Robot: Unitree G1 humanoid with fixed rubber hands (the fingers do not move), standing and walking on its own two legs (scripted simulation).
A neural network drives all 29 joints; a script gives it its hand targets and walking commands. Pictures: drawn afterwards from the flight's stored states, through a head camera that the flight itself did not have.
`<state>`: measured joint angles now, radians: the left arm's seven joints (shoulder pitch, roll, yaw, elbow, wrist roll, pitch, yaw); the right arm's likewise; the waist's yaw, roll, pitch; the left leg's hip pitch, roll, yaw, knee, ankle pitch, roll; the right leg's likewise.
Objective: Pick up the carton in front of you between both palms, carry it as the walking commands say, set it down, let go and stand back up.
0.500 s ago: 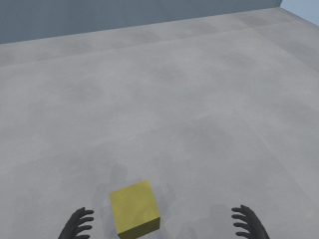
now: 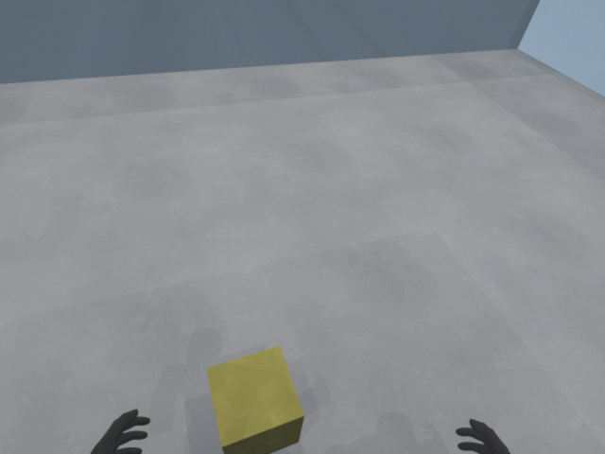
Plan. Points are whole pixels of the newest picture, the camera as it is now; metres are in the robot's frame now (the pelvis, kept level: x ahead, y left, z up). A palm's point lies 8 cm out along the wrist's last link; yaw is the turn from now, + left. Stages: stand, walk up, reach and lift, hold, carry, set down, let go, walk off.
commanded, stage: stand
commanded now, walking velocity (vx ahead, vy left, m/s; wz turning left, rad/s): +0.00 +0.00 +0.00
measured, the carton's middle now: (255, 407) +0.41 +0.10 -0.64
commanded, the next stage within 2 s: none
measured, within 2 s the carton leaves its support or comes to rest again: neither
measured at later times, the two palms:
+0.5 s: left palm out of the picture +0.16 +0.30 -0.11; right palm out of the picture +0.14 -0.28 -0.08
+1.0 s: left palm out of the picture +0.11 +0.31 -0.11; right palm out of the picture +0.10 -0.29 -0.08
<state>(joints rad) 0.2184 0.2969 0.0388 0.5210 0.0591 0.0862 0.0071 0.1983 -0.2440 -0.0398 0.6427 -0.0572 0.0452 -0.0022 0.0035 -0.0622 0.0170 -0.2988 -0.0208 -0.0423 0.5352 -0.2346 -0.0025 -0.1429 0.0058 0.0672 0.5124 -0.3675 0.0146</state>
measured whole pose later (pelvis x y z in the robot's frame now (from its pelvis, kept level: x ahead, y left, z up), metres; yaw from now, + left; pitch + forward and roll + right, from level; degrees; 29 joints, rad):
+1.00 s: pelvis +0.01 +0.01 +0.01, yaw -2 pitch -2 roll +0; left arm 0.21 0.38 0.01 0.88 0.03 0.00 0.02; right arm 0.12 -0.34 -0.03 0.95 -0.02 0.00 -0.01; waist -0.01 -0.05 0.03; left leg -0.21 -0.02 0.00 0.46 -0.21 0.02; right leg -0.05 -0.01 0.10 0.39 -0.31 0.04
